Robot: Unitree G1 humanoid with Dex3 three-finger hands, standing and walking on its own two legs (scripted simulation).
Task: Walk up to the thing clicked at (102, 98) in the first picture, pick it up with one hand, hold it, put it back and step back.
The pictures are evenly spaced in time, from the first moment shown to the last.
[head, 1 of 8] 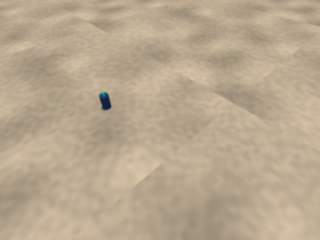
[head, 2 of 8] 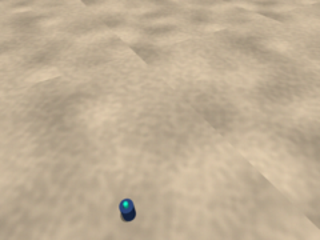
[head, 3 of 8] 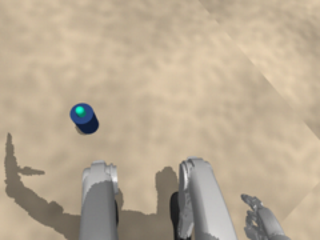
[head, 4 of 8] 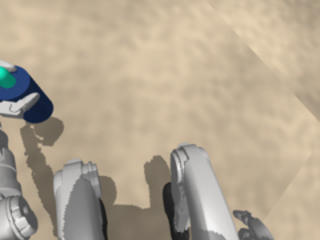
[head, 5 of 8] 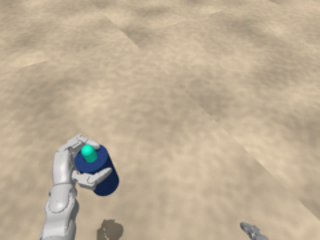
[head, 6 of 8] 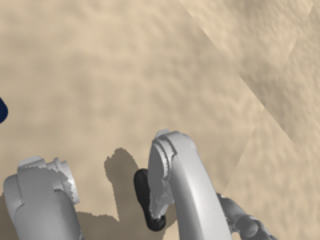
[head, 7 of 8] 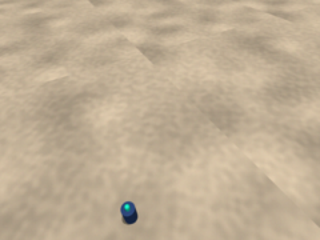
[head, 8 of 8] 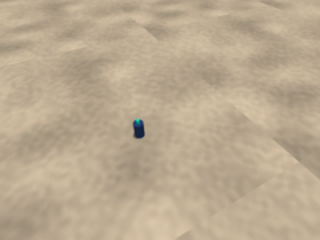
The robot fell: no
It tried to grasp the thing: yes
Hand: left
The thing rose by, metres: 0.64
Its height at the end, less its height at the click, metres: +0.00
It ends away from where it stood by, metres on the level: 0.02
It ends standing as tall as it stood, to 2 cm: yes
